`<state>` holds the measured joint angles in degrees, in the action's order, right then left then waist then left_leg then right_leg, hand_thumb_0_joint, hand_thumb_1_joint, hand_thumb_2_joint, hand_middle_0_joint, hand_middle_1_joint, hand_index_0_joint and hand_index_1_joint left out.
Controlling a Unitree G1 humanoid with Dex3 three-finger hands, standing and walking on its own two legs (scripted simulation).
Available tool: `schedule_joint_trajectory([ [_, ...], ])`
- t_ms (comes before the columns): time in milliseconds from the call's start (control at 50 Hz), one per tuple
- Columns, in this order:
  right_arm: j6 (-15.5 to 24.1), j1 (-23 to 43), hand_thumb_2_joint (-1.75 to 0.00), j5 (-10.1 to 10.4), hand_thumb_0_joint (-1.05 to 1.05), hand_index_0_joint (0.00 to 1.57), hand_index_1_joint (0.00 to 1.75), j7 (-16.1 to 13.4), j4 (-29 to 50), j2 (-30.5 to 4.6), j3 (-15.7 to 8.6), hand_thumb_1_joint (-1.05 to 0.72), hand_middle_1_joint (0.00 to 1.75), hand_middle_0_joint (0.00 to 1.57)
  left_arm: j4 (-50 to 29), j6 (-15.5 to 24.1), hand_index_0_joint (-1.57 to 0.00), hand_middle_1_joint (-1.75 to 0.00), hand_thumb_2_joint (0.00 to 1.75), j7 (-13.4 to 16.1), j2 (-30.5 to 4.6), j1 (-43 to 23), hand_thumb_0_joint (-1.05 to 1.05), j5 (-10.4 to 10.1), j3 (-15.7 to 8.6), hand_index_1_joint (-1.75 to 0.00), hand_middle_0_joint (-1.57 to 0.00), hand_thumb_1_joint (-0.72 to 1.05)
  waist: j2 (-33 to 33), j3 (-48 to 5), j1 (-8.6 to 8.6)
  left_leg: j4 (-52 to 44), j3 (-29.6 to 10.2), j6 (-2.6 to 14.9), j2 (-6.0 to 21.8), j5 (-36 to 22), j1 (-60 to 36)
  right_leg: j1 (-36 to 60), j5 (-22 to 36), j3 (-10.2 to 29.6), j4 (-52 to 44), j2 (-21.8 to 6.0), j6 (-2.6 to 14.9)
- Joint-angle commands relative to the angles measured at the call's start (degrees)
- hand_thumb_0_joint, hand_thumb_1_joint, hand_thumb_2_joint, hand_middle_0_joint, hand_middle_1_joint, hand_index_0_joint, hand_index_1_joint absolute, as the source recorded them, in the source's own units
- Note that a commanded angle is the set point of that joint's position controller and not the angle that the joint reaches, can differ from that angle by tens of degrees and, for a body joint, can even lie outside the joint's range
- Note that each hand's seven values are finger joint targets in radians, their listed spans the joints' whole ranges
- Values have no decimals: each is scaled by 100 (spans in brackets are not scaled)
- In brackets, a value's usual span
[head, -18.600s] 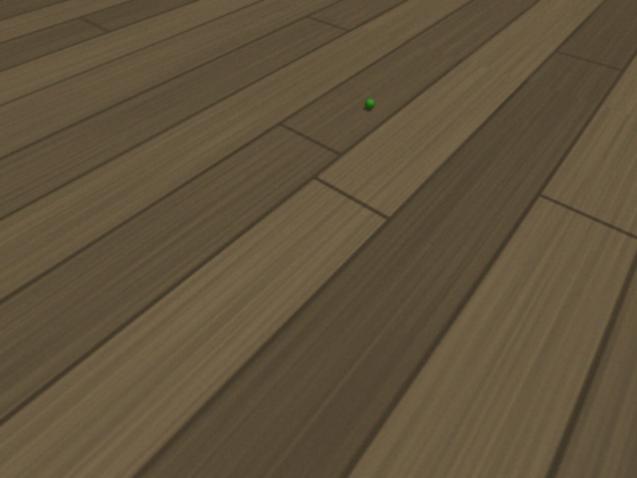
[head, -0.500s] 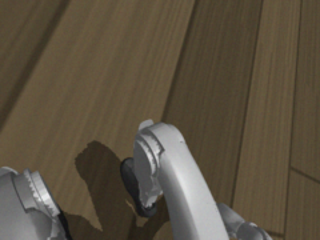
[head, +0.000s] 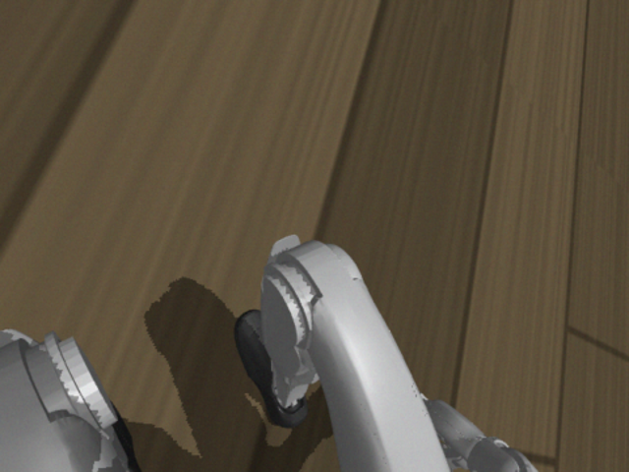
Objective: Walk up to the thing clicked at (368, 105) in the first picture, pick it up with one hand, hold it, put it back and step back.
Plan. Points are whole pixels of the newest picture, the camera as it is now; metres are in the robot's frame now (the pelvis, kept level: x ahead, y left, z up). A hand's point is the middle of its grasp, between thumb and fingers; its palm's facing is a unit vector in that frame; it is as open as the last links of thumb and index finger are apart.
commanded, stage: settle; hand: left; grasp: from above
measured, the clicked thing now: out of the picture +0.46 +0.37 -0.27
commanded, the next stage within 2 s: lift in 0.82 s
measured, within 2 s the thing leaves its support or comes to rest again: leaves its support in 0.18 s
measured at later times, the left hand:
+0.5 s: hand out of the picture +0.44 +0.37 -0.17, palm faces -0.40 -0.14 -0.90, open 7.0 cm
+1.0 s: hand out of the picture +0.43 +0.37 -0.11, palm faces -0.43 -0.12 -0.89, open 7.1 cm
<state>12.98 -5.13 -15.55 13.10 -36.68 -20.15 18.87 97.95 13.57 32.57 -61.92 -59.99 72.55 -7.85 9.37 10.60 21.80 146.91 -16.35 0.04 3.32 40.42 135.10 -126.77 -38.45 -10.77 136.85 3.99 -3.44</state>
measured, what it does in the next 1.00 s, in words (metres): stands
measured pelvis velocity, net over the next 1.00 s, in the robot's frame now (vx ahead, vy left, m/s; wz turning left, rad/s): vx -0.01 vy -0.01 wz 0.11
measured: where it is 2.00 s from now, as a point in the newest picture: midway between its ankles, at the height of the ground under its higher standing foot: (207, 431)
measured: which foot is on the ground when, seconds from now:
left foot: down 0.00-1.00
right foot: down 0.00-1.00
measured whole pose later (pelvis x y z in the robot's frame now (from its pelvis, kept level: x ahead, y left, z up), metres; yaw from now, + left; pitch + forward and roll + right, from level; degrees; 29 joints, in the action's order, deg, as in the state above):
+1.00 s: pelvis -0.01 -0.01 +0.03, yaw +6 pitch +32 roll -10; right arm 1.8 -9.9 -7.3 9.0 -38.3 -17.5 7.2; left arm 75.6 10.4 13.0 -48.1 -55.1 68.9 -5.2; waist 0.4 -0.4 15.0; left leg 137.7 -9.8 0.2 2.2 36.6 133.9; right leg -127.0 -38.0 -6.2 132.5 1.1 -2.0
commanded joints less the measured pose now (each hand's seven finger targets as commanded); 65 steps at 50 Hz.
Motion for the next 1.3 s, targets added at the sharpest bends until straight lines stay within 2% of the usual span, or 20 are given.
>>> schedule_joint_trajectory([
  [0, -1, -1036, -90, 72, 0, 20, 30, -48, -129, -1900, -661, -91, 30, 20, -929, -69, -109, -78, 54, 175, -1497, -1394, 0, -137, -164, -68, -99, 79, -3547, -3843, 86, -1564, 599, -47, 132, -1376, -3098, 1766, 1560, -586, -1088, 194, 437],
  [40, -6, -1064, -90, 49, 0, 20, 30, -28, -100, -1876, -699, -91, 30, 20, -1160, -102, -109, -77, 52, 98, -1379, -1428, 0, -55, -61, -67, -98, 78, -3636, -3868, 119, -1518, 643, -46, 130, -1501, -3190, 1789, 1653, -564, -1088, 204, 434],
  [60, -34, -1076, -90, 48, 0, 20, 30, -44, -133, -1861, -699, -91, 30, 20, -1210, -103, -109, -77, 52, 131, -1579, -1366, 0, -110, -269, -67, -99, 79, -3586, -4003, 30, -1524, 672, -24, 115, -1440, -3092, 1912, 1636, -555, -1147, 214, 437],
  [80, -30, -1027, -90, 77, 0, 20, 30, -22, -74, -1771, -687, -90, 30, 20, -1633, -81, -109, -77, 50, 72, -1243, -1541, 0, -151, 2, -66, -98, 78, -3751, -4236, -16, -1525, 707, -43, 107, -1625, -3252, 1974, 1792, -518, -1129, 217, 449],
  [100, -39, -978, -90, 76, 0, 20, 30, -25, -90, -1771, -717, -91, 30, 20, -1302, -131, -108, -78, 50, 68, -1305, -1229, 0, -179, -118, -67, -98, 78, -3653, -4136, -19, -1512, 735, -13, 116, -1522, -3159, 2034, 1747, -502, -1178, 224, 443],
  [120, -37, -1049, -90, 115, 0, 20, 30, -9, -116, -1773, -749, -90, 30, 20, -1673, -137, -108, -79, 51, 20, -1283, -1443, 0, -197, -37, -68, -97, 78, -3684, -4196, -48, -1502, 743, -16, 102, -1592, -3161, 1908, 1776, -491, -1152, 219, 439],
  [140, -43, -1073, -90, 142, 0, 20, 30, -17, -146, -1782, -796, -90, 30, 20, -1866, -141, -107, -78, 51, 21, -1392, -1400, 0, -241, -215, -67, -96, 77, -3813, -4401, -133, -1569, 709, -53, 100, -1665, -3308, 1915, 1793, -520, -1089, 186, 468],
  [220, -105, -1129, -90, 209, 0, 20, 30, 51, -191, -1673, -944, -90, 30, 20, -1867, -294, -110, -78, 52, -124, -1069, -1162, 0, -243, -132, -67, -99, 80, -3818, -4339, -185, -1614, 773, -44, 67, -1646, -3245, 1725, 1754, -458, -1087, 175, 487],
  [240, -144, -1113, -90, 241, 0, 20, 30, 37, -192, -1674, -976, -90, 30, 20, -2167, -308, -110, -78, 54, -149, -1112, -1256, 0, -296, -204, -68, -99, 80, -3837, -4486, -302, -1691, 799, -34, 51, -1590, -3241, 1759, 1700, -435, -1155, 176, 488],
  [320, -277, -1153, -90, 378, 0, 20, 30, 53, -221, -1557, -1161, -90, 30, 20, -2461, -444, -108, -79, 53, -388, -835, -1162, 0, -367, -126, -68, -97, 79, -3811, -4712, -438, -1749, 882, -6, 18, -1530, -3210, 1666, 1662, -325, -1185, 150, 517],
  [360, -350, -1241, -90, 431, 0, 20, 30, 53, -245, -1506, -1242, -90, 30, 20, -2454, -490, -107, -78, 53, -554, -539, -1144, 0, -431, -19, -67, -96, 77, -3638, -4598, -367, -1790, 917, 27, -16, -1449, -3019, 1652, 1616, -283, -1256, 133, 506],
  [460, -495, -1352, -90, 618, 0, 20, 30, -1, -208, -1448, -1379, -90, 30, 20, -2565, -487, -103, -77, 52, -996, -253, -1340, 0, -484, 186, -67, -93, 71, -3157, -4447, -351, -1927, 908, 87, -63, -1017, -2806, 1445, 1203, -205, -1411, 78, 521],
  [560, -673, -1433, -90, 742, 0, 20, 30, -117, -184, -1334, -1494, -90, 30, 20, -2982, -407, -104, -78, 54, -1289, -253, -1362, 0, -503, 159, -69, -94, 72, -3084, -4898, -565, -1994, 1028, 87, -110, -1175, -3013, 1675, 1310, -74, -1497, 39, 517],
  [600, -726, -1475, -90, 746, 0, 20, 30, -165, -158, -1321, -1525, -90, 30, 20, -2974, -384, -105, -79, 53, -1371, -168, -1359, 0, -483, 180, -68, -94, 73, -3083, -4791, -498, -2000, 1061, 79, -127, -1249, -3049, 1665, 1365, -69, -1537, 6, 516],
  [720, -935, -1516, -90, 807, 0, 20, 30, -285, -144, -1210, -1560, -90, 30, 20, -3244, -327, -107, -80, 60, -1467, -312, -1487, 0, -427, 50, -71, -98, 76, -3074, -5142, -666, -2088, 1167, 101, -164, -1327, -3096, 1861, 1361, 67, -1617, -3, 531],
  [820, -1030, -1591, -90, 816, 0, 20, 30, -391, -129, -1219, -1610, -90, 30, 20, -3178, -314, -107, -81, 59, -1550, -327, -1601, 0, -361, 31, -71, -98, 77, -3004, -5021, -581, -2224, 1158, 108, -193, -1156, -3135, 1727, 1175, 28, -1711, -35, 552],
  [880, -1063, -1591, -91, 813, 0, 20, 30, -458, -118, -1210, -1626, -92, 30, 20, -3193, -313, -107, -78, 57, -1619, -347, -1570, 0, -368, 37, -70, -99, 71, -2933, -4978, -629, -2274, 1209, 122, -197, -1055, -3107, 1761, 1034, 66, -1837, -48, 558],
  [900, -1085, -1584, -89, 829, 0, 20, 30, -476, -117, -1182, -1623, -89, 30, 20, -3259, -312, -99, -75, 55, -1652, -335, -1595, 0, -371, 51, -64, -91, 69, -2942, -5116, -644, -2298, 1210, 124, -196, -1053, -3130, 1804, 1011, 96, -1830, -37, 569],
  [1200, -1341, -1736, -90, 1174, 0, 20, 30, -685, -28, -1002, -2075, -91, 30, 20, -4569, -601, -101, -82, 47, -2300, -62, -826, 0, -875, -44, -68, -88, 71, -2885, -5818, -1139, -3198, 1315, 164, -229, -1127, -3985, 2288, 1131, 328, -2420, -138, 553],
  [1280, -1372, -1716, -90, 1264, 0, 20, 30, -756, 20, -916, -2171, -90, 30, 20, -4951, -635, -101, -83, 49, -2423, 221, -695, 0, -1020, 79, -69, -88, 71, -2754, -5818, -1157, -3492, 1293, 180, -216, -1114, -4240, 2405, 1130, 384, -2678, -158, 545],
])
